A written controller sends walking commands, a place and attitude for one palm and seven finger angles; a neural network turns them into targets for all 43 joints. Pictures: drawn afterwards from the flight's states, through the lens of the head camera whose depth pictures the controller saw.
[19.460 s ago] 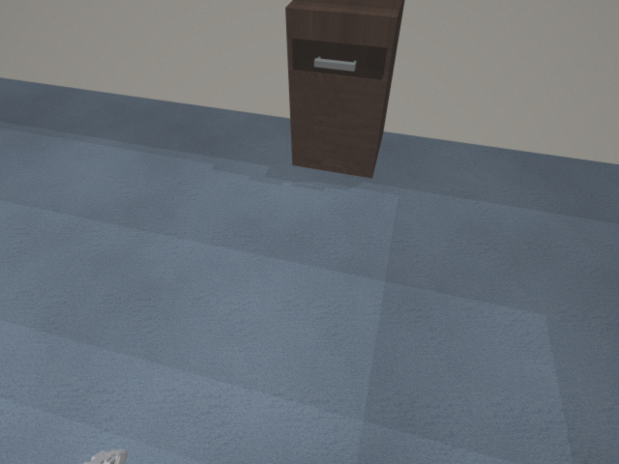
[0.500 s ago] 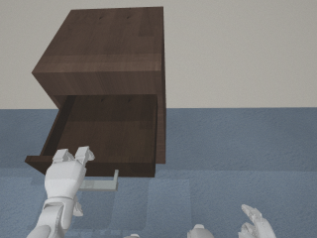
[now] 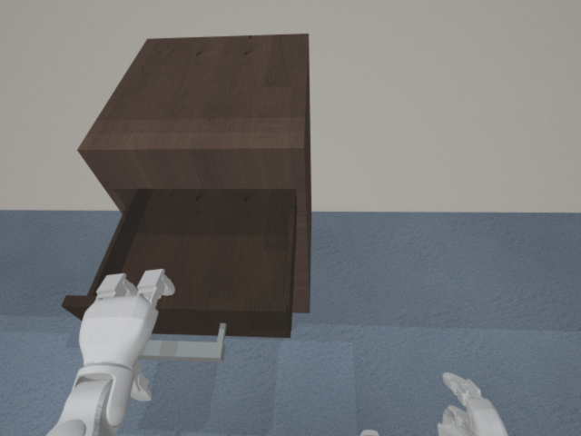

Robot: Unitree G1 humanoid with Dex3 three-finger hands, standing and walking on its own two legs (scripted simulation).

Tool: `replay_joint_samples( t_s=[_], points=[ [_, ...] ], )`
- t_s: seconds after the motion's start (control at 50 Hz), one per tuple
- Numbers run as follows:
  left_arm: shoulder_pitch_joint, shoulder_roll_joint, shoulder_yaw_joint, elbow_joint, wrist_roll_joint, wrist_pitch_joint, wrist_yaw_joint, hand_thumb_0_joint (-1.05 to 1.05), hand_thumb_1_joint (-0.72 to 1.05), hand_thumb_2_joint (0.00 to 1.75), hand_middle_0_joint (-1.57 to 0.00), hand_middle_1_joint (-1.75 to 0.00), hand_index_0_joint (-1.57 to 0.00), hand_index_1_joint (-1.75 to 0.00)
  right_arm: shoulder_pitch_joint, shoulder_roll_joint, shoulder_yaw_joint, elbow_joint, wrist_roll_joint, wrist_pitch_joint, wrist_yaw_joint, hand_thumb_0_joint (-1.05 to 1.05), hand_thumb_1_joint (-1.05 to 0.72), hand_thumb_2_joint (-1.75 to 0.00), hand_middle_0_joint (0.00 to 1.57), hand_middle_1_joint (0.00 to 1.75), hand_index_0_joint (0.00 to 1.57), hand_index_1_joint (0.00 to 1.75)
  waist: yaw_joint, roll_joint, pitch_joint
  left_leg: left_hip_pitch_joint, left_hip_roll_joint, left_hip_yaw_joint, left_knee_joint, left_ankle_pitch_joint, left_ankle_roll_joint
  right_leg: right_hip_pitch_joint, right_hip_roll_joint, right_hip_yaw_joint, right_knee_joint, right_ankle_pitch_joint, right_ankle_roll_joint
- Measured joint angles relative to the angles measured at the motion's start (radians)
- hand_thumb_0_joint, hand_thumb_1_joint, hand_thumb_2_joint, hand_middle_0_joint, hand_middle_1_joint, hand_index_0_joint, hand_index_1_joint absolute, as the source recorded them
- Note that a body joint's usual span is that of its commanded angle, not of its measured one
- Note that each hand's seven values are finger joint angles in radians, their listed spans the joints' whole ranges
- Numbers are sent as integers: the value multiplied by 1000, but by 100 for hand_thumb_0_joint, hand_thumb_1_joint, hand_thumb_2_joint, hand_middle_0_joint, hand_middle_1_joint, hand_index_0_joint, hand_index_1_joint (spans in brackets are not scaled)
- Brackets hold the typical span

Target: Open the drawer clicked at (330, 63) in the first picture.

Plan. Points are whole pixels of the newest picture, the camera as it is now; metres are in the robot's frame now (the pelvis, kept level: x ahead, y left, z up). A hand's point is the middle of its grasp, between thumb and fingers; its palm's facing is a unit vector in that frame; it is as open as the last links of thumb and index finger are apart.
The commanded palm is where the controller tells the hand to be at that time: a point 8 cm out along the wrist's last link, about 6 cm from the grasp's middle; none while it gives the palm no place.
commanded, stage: lift the hand off the handle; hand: left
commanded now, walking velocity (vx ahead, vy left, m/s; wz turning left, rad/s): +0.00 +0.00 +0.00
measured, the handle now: (178, 338) +0.29 +0.24 -0.14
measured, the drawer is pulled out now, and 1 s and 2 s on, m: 0.27 0.27 0.27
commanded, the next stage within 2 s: draw the hand back to the body in 0.26 s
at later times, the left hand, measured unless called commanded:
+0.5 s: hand (137, 331) +0.25 +0.23 +0.02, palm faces +0.00 -0.07 -1.00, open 13.8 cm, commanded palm +0.22 +0.24 +0.08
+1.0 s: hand (74, 352) +0.20 +0.26 +0.08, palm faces +0.07 -0.22 -0.97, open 13.8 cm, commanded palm +0.18 +0.26 +0.14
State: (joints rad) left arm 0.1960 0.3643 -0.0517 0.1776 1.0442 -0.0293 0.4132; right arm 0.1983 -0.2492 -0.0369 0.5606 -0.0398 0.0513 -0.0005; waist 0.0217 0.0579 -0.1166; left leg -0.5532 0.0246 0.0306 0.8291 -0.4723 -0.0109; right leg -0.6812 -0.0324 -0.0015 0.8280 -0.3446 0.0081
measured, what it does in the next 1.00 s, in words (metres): stands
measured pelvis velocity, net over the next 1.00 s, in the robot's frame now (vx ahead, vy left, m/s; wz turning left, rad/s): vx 0.00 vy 0.00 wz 0.01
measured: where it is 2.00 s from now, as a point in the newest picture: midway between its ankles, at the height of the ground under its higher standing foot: outside the picture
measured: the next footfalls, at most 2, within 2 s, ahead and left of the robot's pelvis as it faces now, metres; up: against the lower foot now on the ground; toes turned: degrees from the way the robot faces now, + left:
none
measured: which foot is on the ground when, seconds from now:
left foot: down 0.00-1.00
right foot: down 0.00-1.00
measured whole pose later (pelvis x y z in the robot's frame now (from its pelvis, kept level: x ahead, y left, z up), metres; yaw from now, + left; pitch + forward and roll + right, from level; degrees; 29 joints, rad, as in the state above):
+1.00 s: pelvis +0.00 +0.00 +0.02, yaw +0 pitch +4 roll +0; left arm 0.43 0.45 0.08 -0.17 0.77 -0.09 0.25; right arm 0.17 -0.25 -0.02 0.55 -0.02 0.02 -0.01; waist 0.08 0.08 -0.05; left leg -0.33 0.02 0.02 0.67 -0.41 -0.01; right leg -0.45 -0.04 -0.01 0.67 -0.29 0.01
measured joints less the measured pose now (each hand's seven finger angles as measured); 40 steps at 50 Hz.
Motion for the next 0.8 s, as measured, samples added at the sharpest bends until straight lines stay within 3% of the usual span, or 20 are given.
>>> replay_joint_samples(
  t_s=[0.16,0.3,0.48,0.66,0.8],
  points=[
    [45,-9,-17,-68,5,0,-1,0,-49,30,-32,-120,-32,-120,-6,2,1,-6,-1,4,11,1,-91,-90,20,30,20,30,14,4,4,41,-3,4,-26,6,1,37,-2,4,-19,3,2],
    [6,-5,-25,-36,2,20,-27,0,-49,30,-32,-120,-32,-120,-18,7,8,-1,5,3,7,1,-91,-90,20,30,20,30,23,2,17,64,-5,-1,-46,19,0,61,-4,-1,-35,11,0],
    [12,5,-5,-66,1,-12,-47,0,-49,30,-32,-120,-32,-120,-17,11,8,-6,3,0,4,1,-91,-90,20,30,20,30,21,0,24,81,-1,4,-68,29,-4,74,1,2,-51,20,-4],
    [110,43,49,-170,-52,14,-82,0,-49,30,-32,-120,-32,-120,-5,-4,4,2,14,-4,-3,1,-91,-90,20,30,20,30,31,10,34,137,1,4,-114,45,-5,127,3,1,-91,31,-4],
    [174,72,78,-252,-77,-42,-126,0,-49,30,-32,-120,-32,-120,-9,-9,4,-3,7,-21,-10,1,-91,-90,20,30,20,30,45,11,45,170,-1,-3,-138,56,-4,166,1,-6,-119,41,-3]
  ],
)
